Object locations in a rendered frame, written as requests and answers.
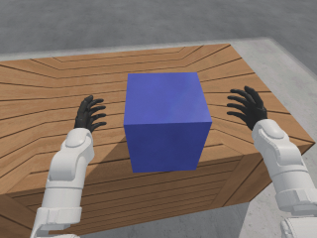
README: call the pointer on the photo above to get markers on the carton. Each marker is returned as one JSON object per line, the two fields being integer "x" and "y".
{"x": 166, "y": 121}

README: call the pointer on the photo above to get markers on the right robot hand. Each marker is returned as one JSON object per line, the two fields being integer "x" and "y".
{"x": 253, "y": 110}

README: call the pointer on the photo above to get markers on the right robot forearm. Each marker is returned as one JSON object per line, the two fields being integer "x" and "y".
{"x": 295, "y": 190}

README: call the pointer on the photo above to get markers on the left robot forearm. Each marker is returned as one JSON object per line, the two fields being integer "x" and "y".
{"x": 65, "y": 182}

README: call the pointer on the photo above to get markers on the left robot hand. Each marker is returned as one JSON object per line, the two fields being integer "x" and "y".
{"x": 84, "y": 118}

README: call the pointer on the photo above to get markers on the right robot upper arm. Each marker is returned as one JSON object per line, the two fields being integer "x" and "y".
{"x": 299, "y": 227}

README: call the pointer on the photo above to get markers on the pedestal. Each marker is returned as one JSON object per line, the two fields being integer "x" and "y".
{"x": 39, "y": 100}

